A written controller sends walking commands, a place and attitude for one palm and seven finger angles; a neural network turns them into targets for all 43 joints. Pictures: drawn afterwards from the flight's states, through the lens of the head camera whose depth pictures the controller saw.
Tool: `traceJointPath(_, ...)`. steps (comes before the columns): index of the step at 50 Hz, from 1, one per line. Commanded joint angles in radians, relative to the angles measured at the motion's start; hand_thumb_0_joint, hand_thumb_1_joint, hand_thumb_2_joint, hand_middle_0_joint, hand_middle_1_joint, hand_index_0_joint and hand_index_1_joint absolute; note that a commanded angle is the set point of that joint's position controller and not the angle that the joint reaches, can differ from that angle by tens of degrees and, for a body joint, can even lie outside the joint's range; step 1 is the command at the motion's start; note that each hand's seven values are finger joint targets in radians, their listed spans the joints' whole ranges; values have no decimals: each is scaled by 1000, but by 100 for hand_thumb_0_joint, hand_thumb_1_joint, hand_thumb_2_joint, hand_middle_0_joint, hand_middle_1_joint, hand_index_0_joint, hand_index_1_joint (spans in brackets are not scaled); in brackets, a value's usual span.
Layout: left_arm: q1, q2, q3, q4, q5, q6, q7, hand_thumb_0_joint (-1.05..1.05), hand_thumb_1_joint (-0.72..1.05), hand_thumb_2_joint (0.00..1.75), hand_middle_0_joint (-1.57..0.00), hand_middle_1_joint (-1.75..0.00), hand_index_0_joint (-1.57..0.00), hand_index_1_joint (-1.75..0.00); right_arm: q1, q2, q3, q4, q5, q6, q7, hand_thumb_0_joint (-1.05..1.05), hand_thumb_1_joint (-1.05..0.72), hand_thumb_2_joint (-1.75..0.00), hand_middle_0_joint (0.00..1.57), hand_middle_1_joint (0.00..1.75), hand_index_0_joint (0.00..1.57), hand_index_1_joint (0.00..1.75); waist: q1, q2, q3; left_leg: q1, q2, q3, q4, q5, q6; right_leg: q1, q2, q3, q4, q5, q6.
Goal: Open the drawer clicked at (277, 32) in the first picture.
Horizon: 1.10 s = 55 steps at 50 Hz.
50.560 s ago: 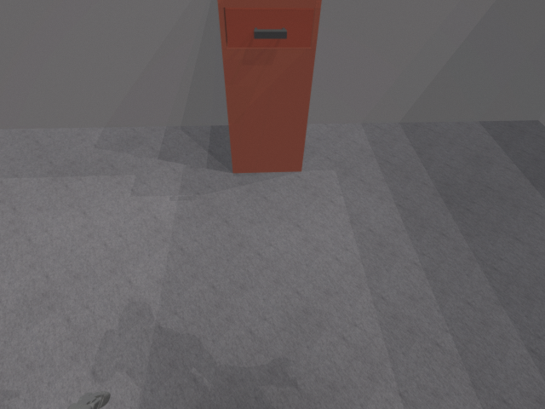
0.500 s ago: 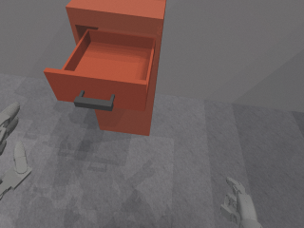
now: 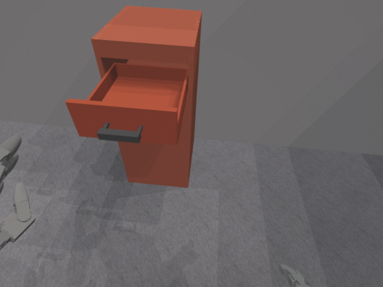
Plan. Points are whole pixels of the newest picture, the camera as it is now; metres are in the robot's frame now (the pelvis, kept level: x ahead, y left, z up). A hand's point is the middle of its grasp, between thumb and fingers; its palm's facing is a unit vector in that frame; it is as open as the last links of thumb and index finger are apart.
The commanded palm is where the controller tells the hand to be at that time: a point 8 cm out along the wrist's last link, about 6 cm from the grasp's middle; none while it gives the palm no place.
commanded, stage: stop stepping back and stand still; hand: left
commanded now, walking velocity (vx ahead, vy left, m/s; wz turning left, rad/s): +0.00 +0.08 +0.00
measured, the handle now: (121, 131) +0.56 +0.23 -0.01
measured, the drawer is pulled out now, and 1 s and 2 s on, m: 0.30 0.30 0.30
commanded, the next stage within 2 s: let the arm hang, fingers relaxed in 0.18 s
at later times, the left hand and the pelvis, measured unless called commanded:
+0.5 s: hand out of the picture +0.13 +0.22 -0.11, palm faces +0.03 -0.95 -0.30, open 7.4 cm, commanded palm none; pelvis +0.00 +0.01 +0.00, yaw +2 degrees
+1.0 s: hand out of the picture -0.04 +0.21 -0.15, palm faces +0.03 -0.97 -0.25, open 7.4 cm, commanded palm none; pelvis -0.01 +0.02 +0.02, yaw +1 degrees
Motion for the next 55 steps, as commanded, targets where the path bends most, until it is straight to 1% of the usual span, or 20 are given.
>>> traceJointPath(1, -162, 168, 114, -163, -22, -73, 4, 0, 90, 90, -20, -30, -20, -30, -199, -149, -76, -147, 6, -37, -14, 0, -90, -90, 20, 30, 20, 30, 6, -171, 34, -235, -5, -23, 294, -125, 10, 134, -345, 451, -370, 138, -153)
traceJointPath(2, -193, 153, 105, -158, -16, -82, 7, 0, 90, 90, -20, -30, -20, -30, -186, -147, -79, -133, 12, -44, -9, 0, -90, -90, 20, 30, 20, 30, 0, -117, -1, -197, 4, -53, 355, -151, 0, 96, -361, 430, -376, 89, -166)
traceJointPath(4, -85, 101, 81, -98, -23, -74, -1, 0, 90, 90, -20, -30, -20, -30, -164, -150, -87, -133, 12, -35, -7, 0, -90, -90, 20, 30, 20, 30, -4, -65, 3, -172, 22, -71, 320, -89, 0, 92, -317, 351, -320, 186, -149)
traceJointPath(6, -48, 114, 98, -115, -20, -83, 0, 0, 90, 90, -20, -30, -20, -30, -187, -127, -74, -143, 8, -24, -9, 0, -90, -90, 20, 30, 20, 30, 4, -83, 2, -93, 25, -31, 171, -73, 7, 59, -283, 244, -300, 216, -139)
traceJointPath(9, -41, 111, 87, -159, -17, -89, 11, 0, 90, 90, -20, -30, -20, -30, -196, -122, -63, -148, 7, -29, -18, 0, -90, -90, 20, 30, 20, 30, 9, -45, 20, 67, 7, 16, -108, 9, 20, 20, -220, 176, -290, 121, -79)
traceJointPath(10, -42, 112, 83, -175, -16, -93, 14, 0, 90, 90, -20, -30, -20, -30, -192, -128, -65, -152, 7, -37, -22, 0, -90, -90, 20, 30, 20, 30, 12, -6, 19, 108, 16, 1, -174, 37, 26, 22, -189, 161, -263, 115, -55)
traceJointPath(13, -56, 129, 82, -236, -17, -97, 19, 0, 90, 90, -20, -30, -20, -30, -198, -169, -81, -178, 9, -45, -26, 0, -90, -90, 20, 30, 20, 30, 31, 143, -15, 151, 146, -144, -203, 250, 66, 52, -77, 96, -136, 225, 16)
traceJointPath(14, -179, -42, -288, 640, 92, 69, -123, 0, 90, 90, -20, -30, -20, -30, -206, -331, -133, 61, -11, -76, 69, 0, -90, -90, 20, 30, 20, 30, -15, 132, 76, 7, 157, -154, -65, 351, 61, -71, -112, 40, 28, 288, 6)
traceJointPath(15, -186, -73, -249, 683, 70, 148, -148, 0, 90, 90, -20, -30, -20, -30, -110, -224, -114, 69, -1, -9, 69, 0, -90, -90, 20, 30, 20, 30, 0, 142, -11, 36, 138, -150, -94, 381, 70, -30, -78, 67, 34, 204, 8)
traceJointPath(16, -183, -100, -259, 685, 66, 169, -153, 0, 90, 90, -20, -30, -20, -30, -104, -205, -101, 53, -2, 9, 63, 0, -90, -90, 20, 30, 20, 30, 1, 170, -3, 29, 149, -151, -112, 354, 75, -45, -61, 47, 57, 95, 17)
traceJointPath(18, -255, -95, -278, 763, 60, 165, -156, 0, 90, 90, -20, -30, -20, -30, -107, -204, -87, 41, -14, 27, 56, 0, -90, -90, 20, 30, 20, 30, 14, 41, -63, 43, 178, -226, -109, 432, 104, -29, -41, 61, 74, 31, 11)
traceJointPath(20, -277, -60, -280, 883, 59, 164, -158, 0, 90, 90, -20, -30, -20, -30, -130, -217, -78, 45, -15, 39, 46, 0, -90, -90, 20, 30, 20, 30, 36, -80, -103, 57, 140, -185, -67, 484, 83, 78, -59, 81, -16, 236, 4)
traceJointPath(21, -297, -41, -280, 951, 60, 161, -158, 0, 90, 90, -20, -30, -20, -30, -138, -210, -77, 57, -12, 45, 42, 0, -90, -90, 20, 30, 20, 30, 37, -155, -111, 59, 96, -132, -26, 422, 54, 119, -100, 120, -61, 393, -12)
traceJointPath(22, -333, -22, -283, 1018, 57, 162, -157, 0, 90, 90, -20, -30, -20, -30, -138, -206, -80, 70, -11, 55, 42, 0, -90, -90, 20, 30, 20, 30, 28, -164, -90, 74, 58, -102, -19, 349, 30, 100, -141, 150, -72, 476, -47)
traceJointPath(24, -374, -14, -296, 1139, 47, 165, -154, 0, 90, 90, -20, -30, -20, -30, -135, -194, -74, 110, -16, 77, 39, 0, -90, -90, 20, 30, 20, 30, 19, -79, -32, 104, 41, -85, -47, 273, 19, 74, -158, 166, -102, 484, -65)
traceJointPath(27, -392, -30, -320, 1282, 39, 174, -149, 0, 90, 90, -20, -30, -20, -30, -132, -164, -56, 169, -16, 95, 39, 0, -90, -90, 20, 30, 20, 30, 26, 117, 53, 107, 72, -112, -150, 237, 28, 44, -101, 140, -151, 238, -32)
traceJointPath(31, -357, -74, -326, 1445, 35, 168, -148, 0, 90, 90, -20, -30, -20, -30, -100, -129, -53, 247, -14, 104, 31, 0, -90, -90, 20, 30, 20, 30, 26, 153, 61, 110, 70, -109, -195, 97, 25, 72, -99, 145, -226, 156, -38)
traceJointPath(35, -344, -83, -337, 1548, 31, 165, -146, 0, 90, 90, -20, -30, -20, -30, -48, -109, -53, 315, -10, 109, 25, 0, -90, -90, 20, 30, 20, 30, 22, 132, 33, 146, 80, -112, -216, 69, 27, 90, -98, 132, -251, 145, -40)
traceJointPath(42, -324, -107, -346, 1661, 31, 167, -140, 0, 90, 90, -20, -30, -20, -30, 16, -103, -56, 402, -9, 113, 19, 0, -90, -90, 20, 30, 20, 30, 24, 37, 134, 127, 91, -118, -268, -4, 34, 37, -89, 118, -276, 72, -42)
traceJointPath(55, -316, -141, -346, 1722, 30, 170, -131, 0, 90, 90, -20, -30, -20, -30, 75, -45, -51, 477, -15, 114, 16, 0, -90, -90, 20, 30, 20, 30, 25, 43, 190, 95, 80, -103, -288, -35, 30, 11, -90, 120, -271, 33, -39)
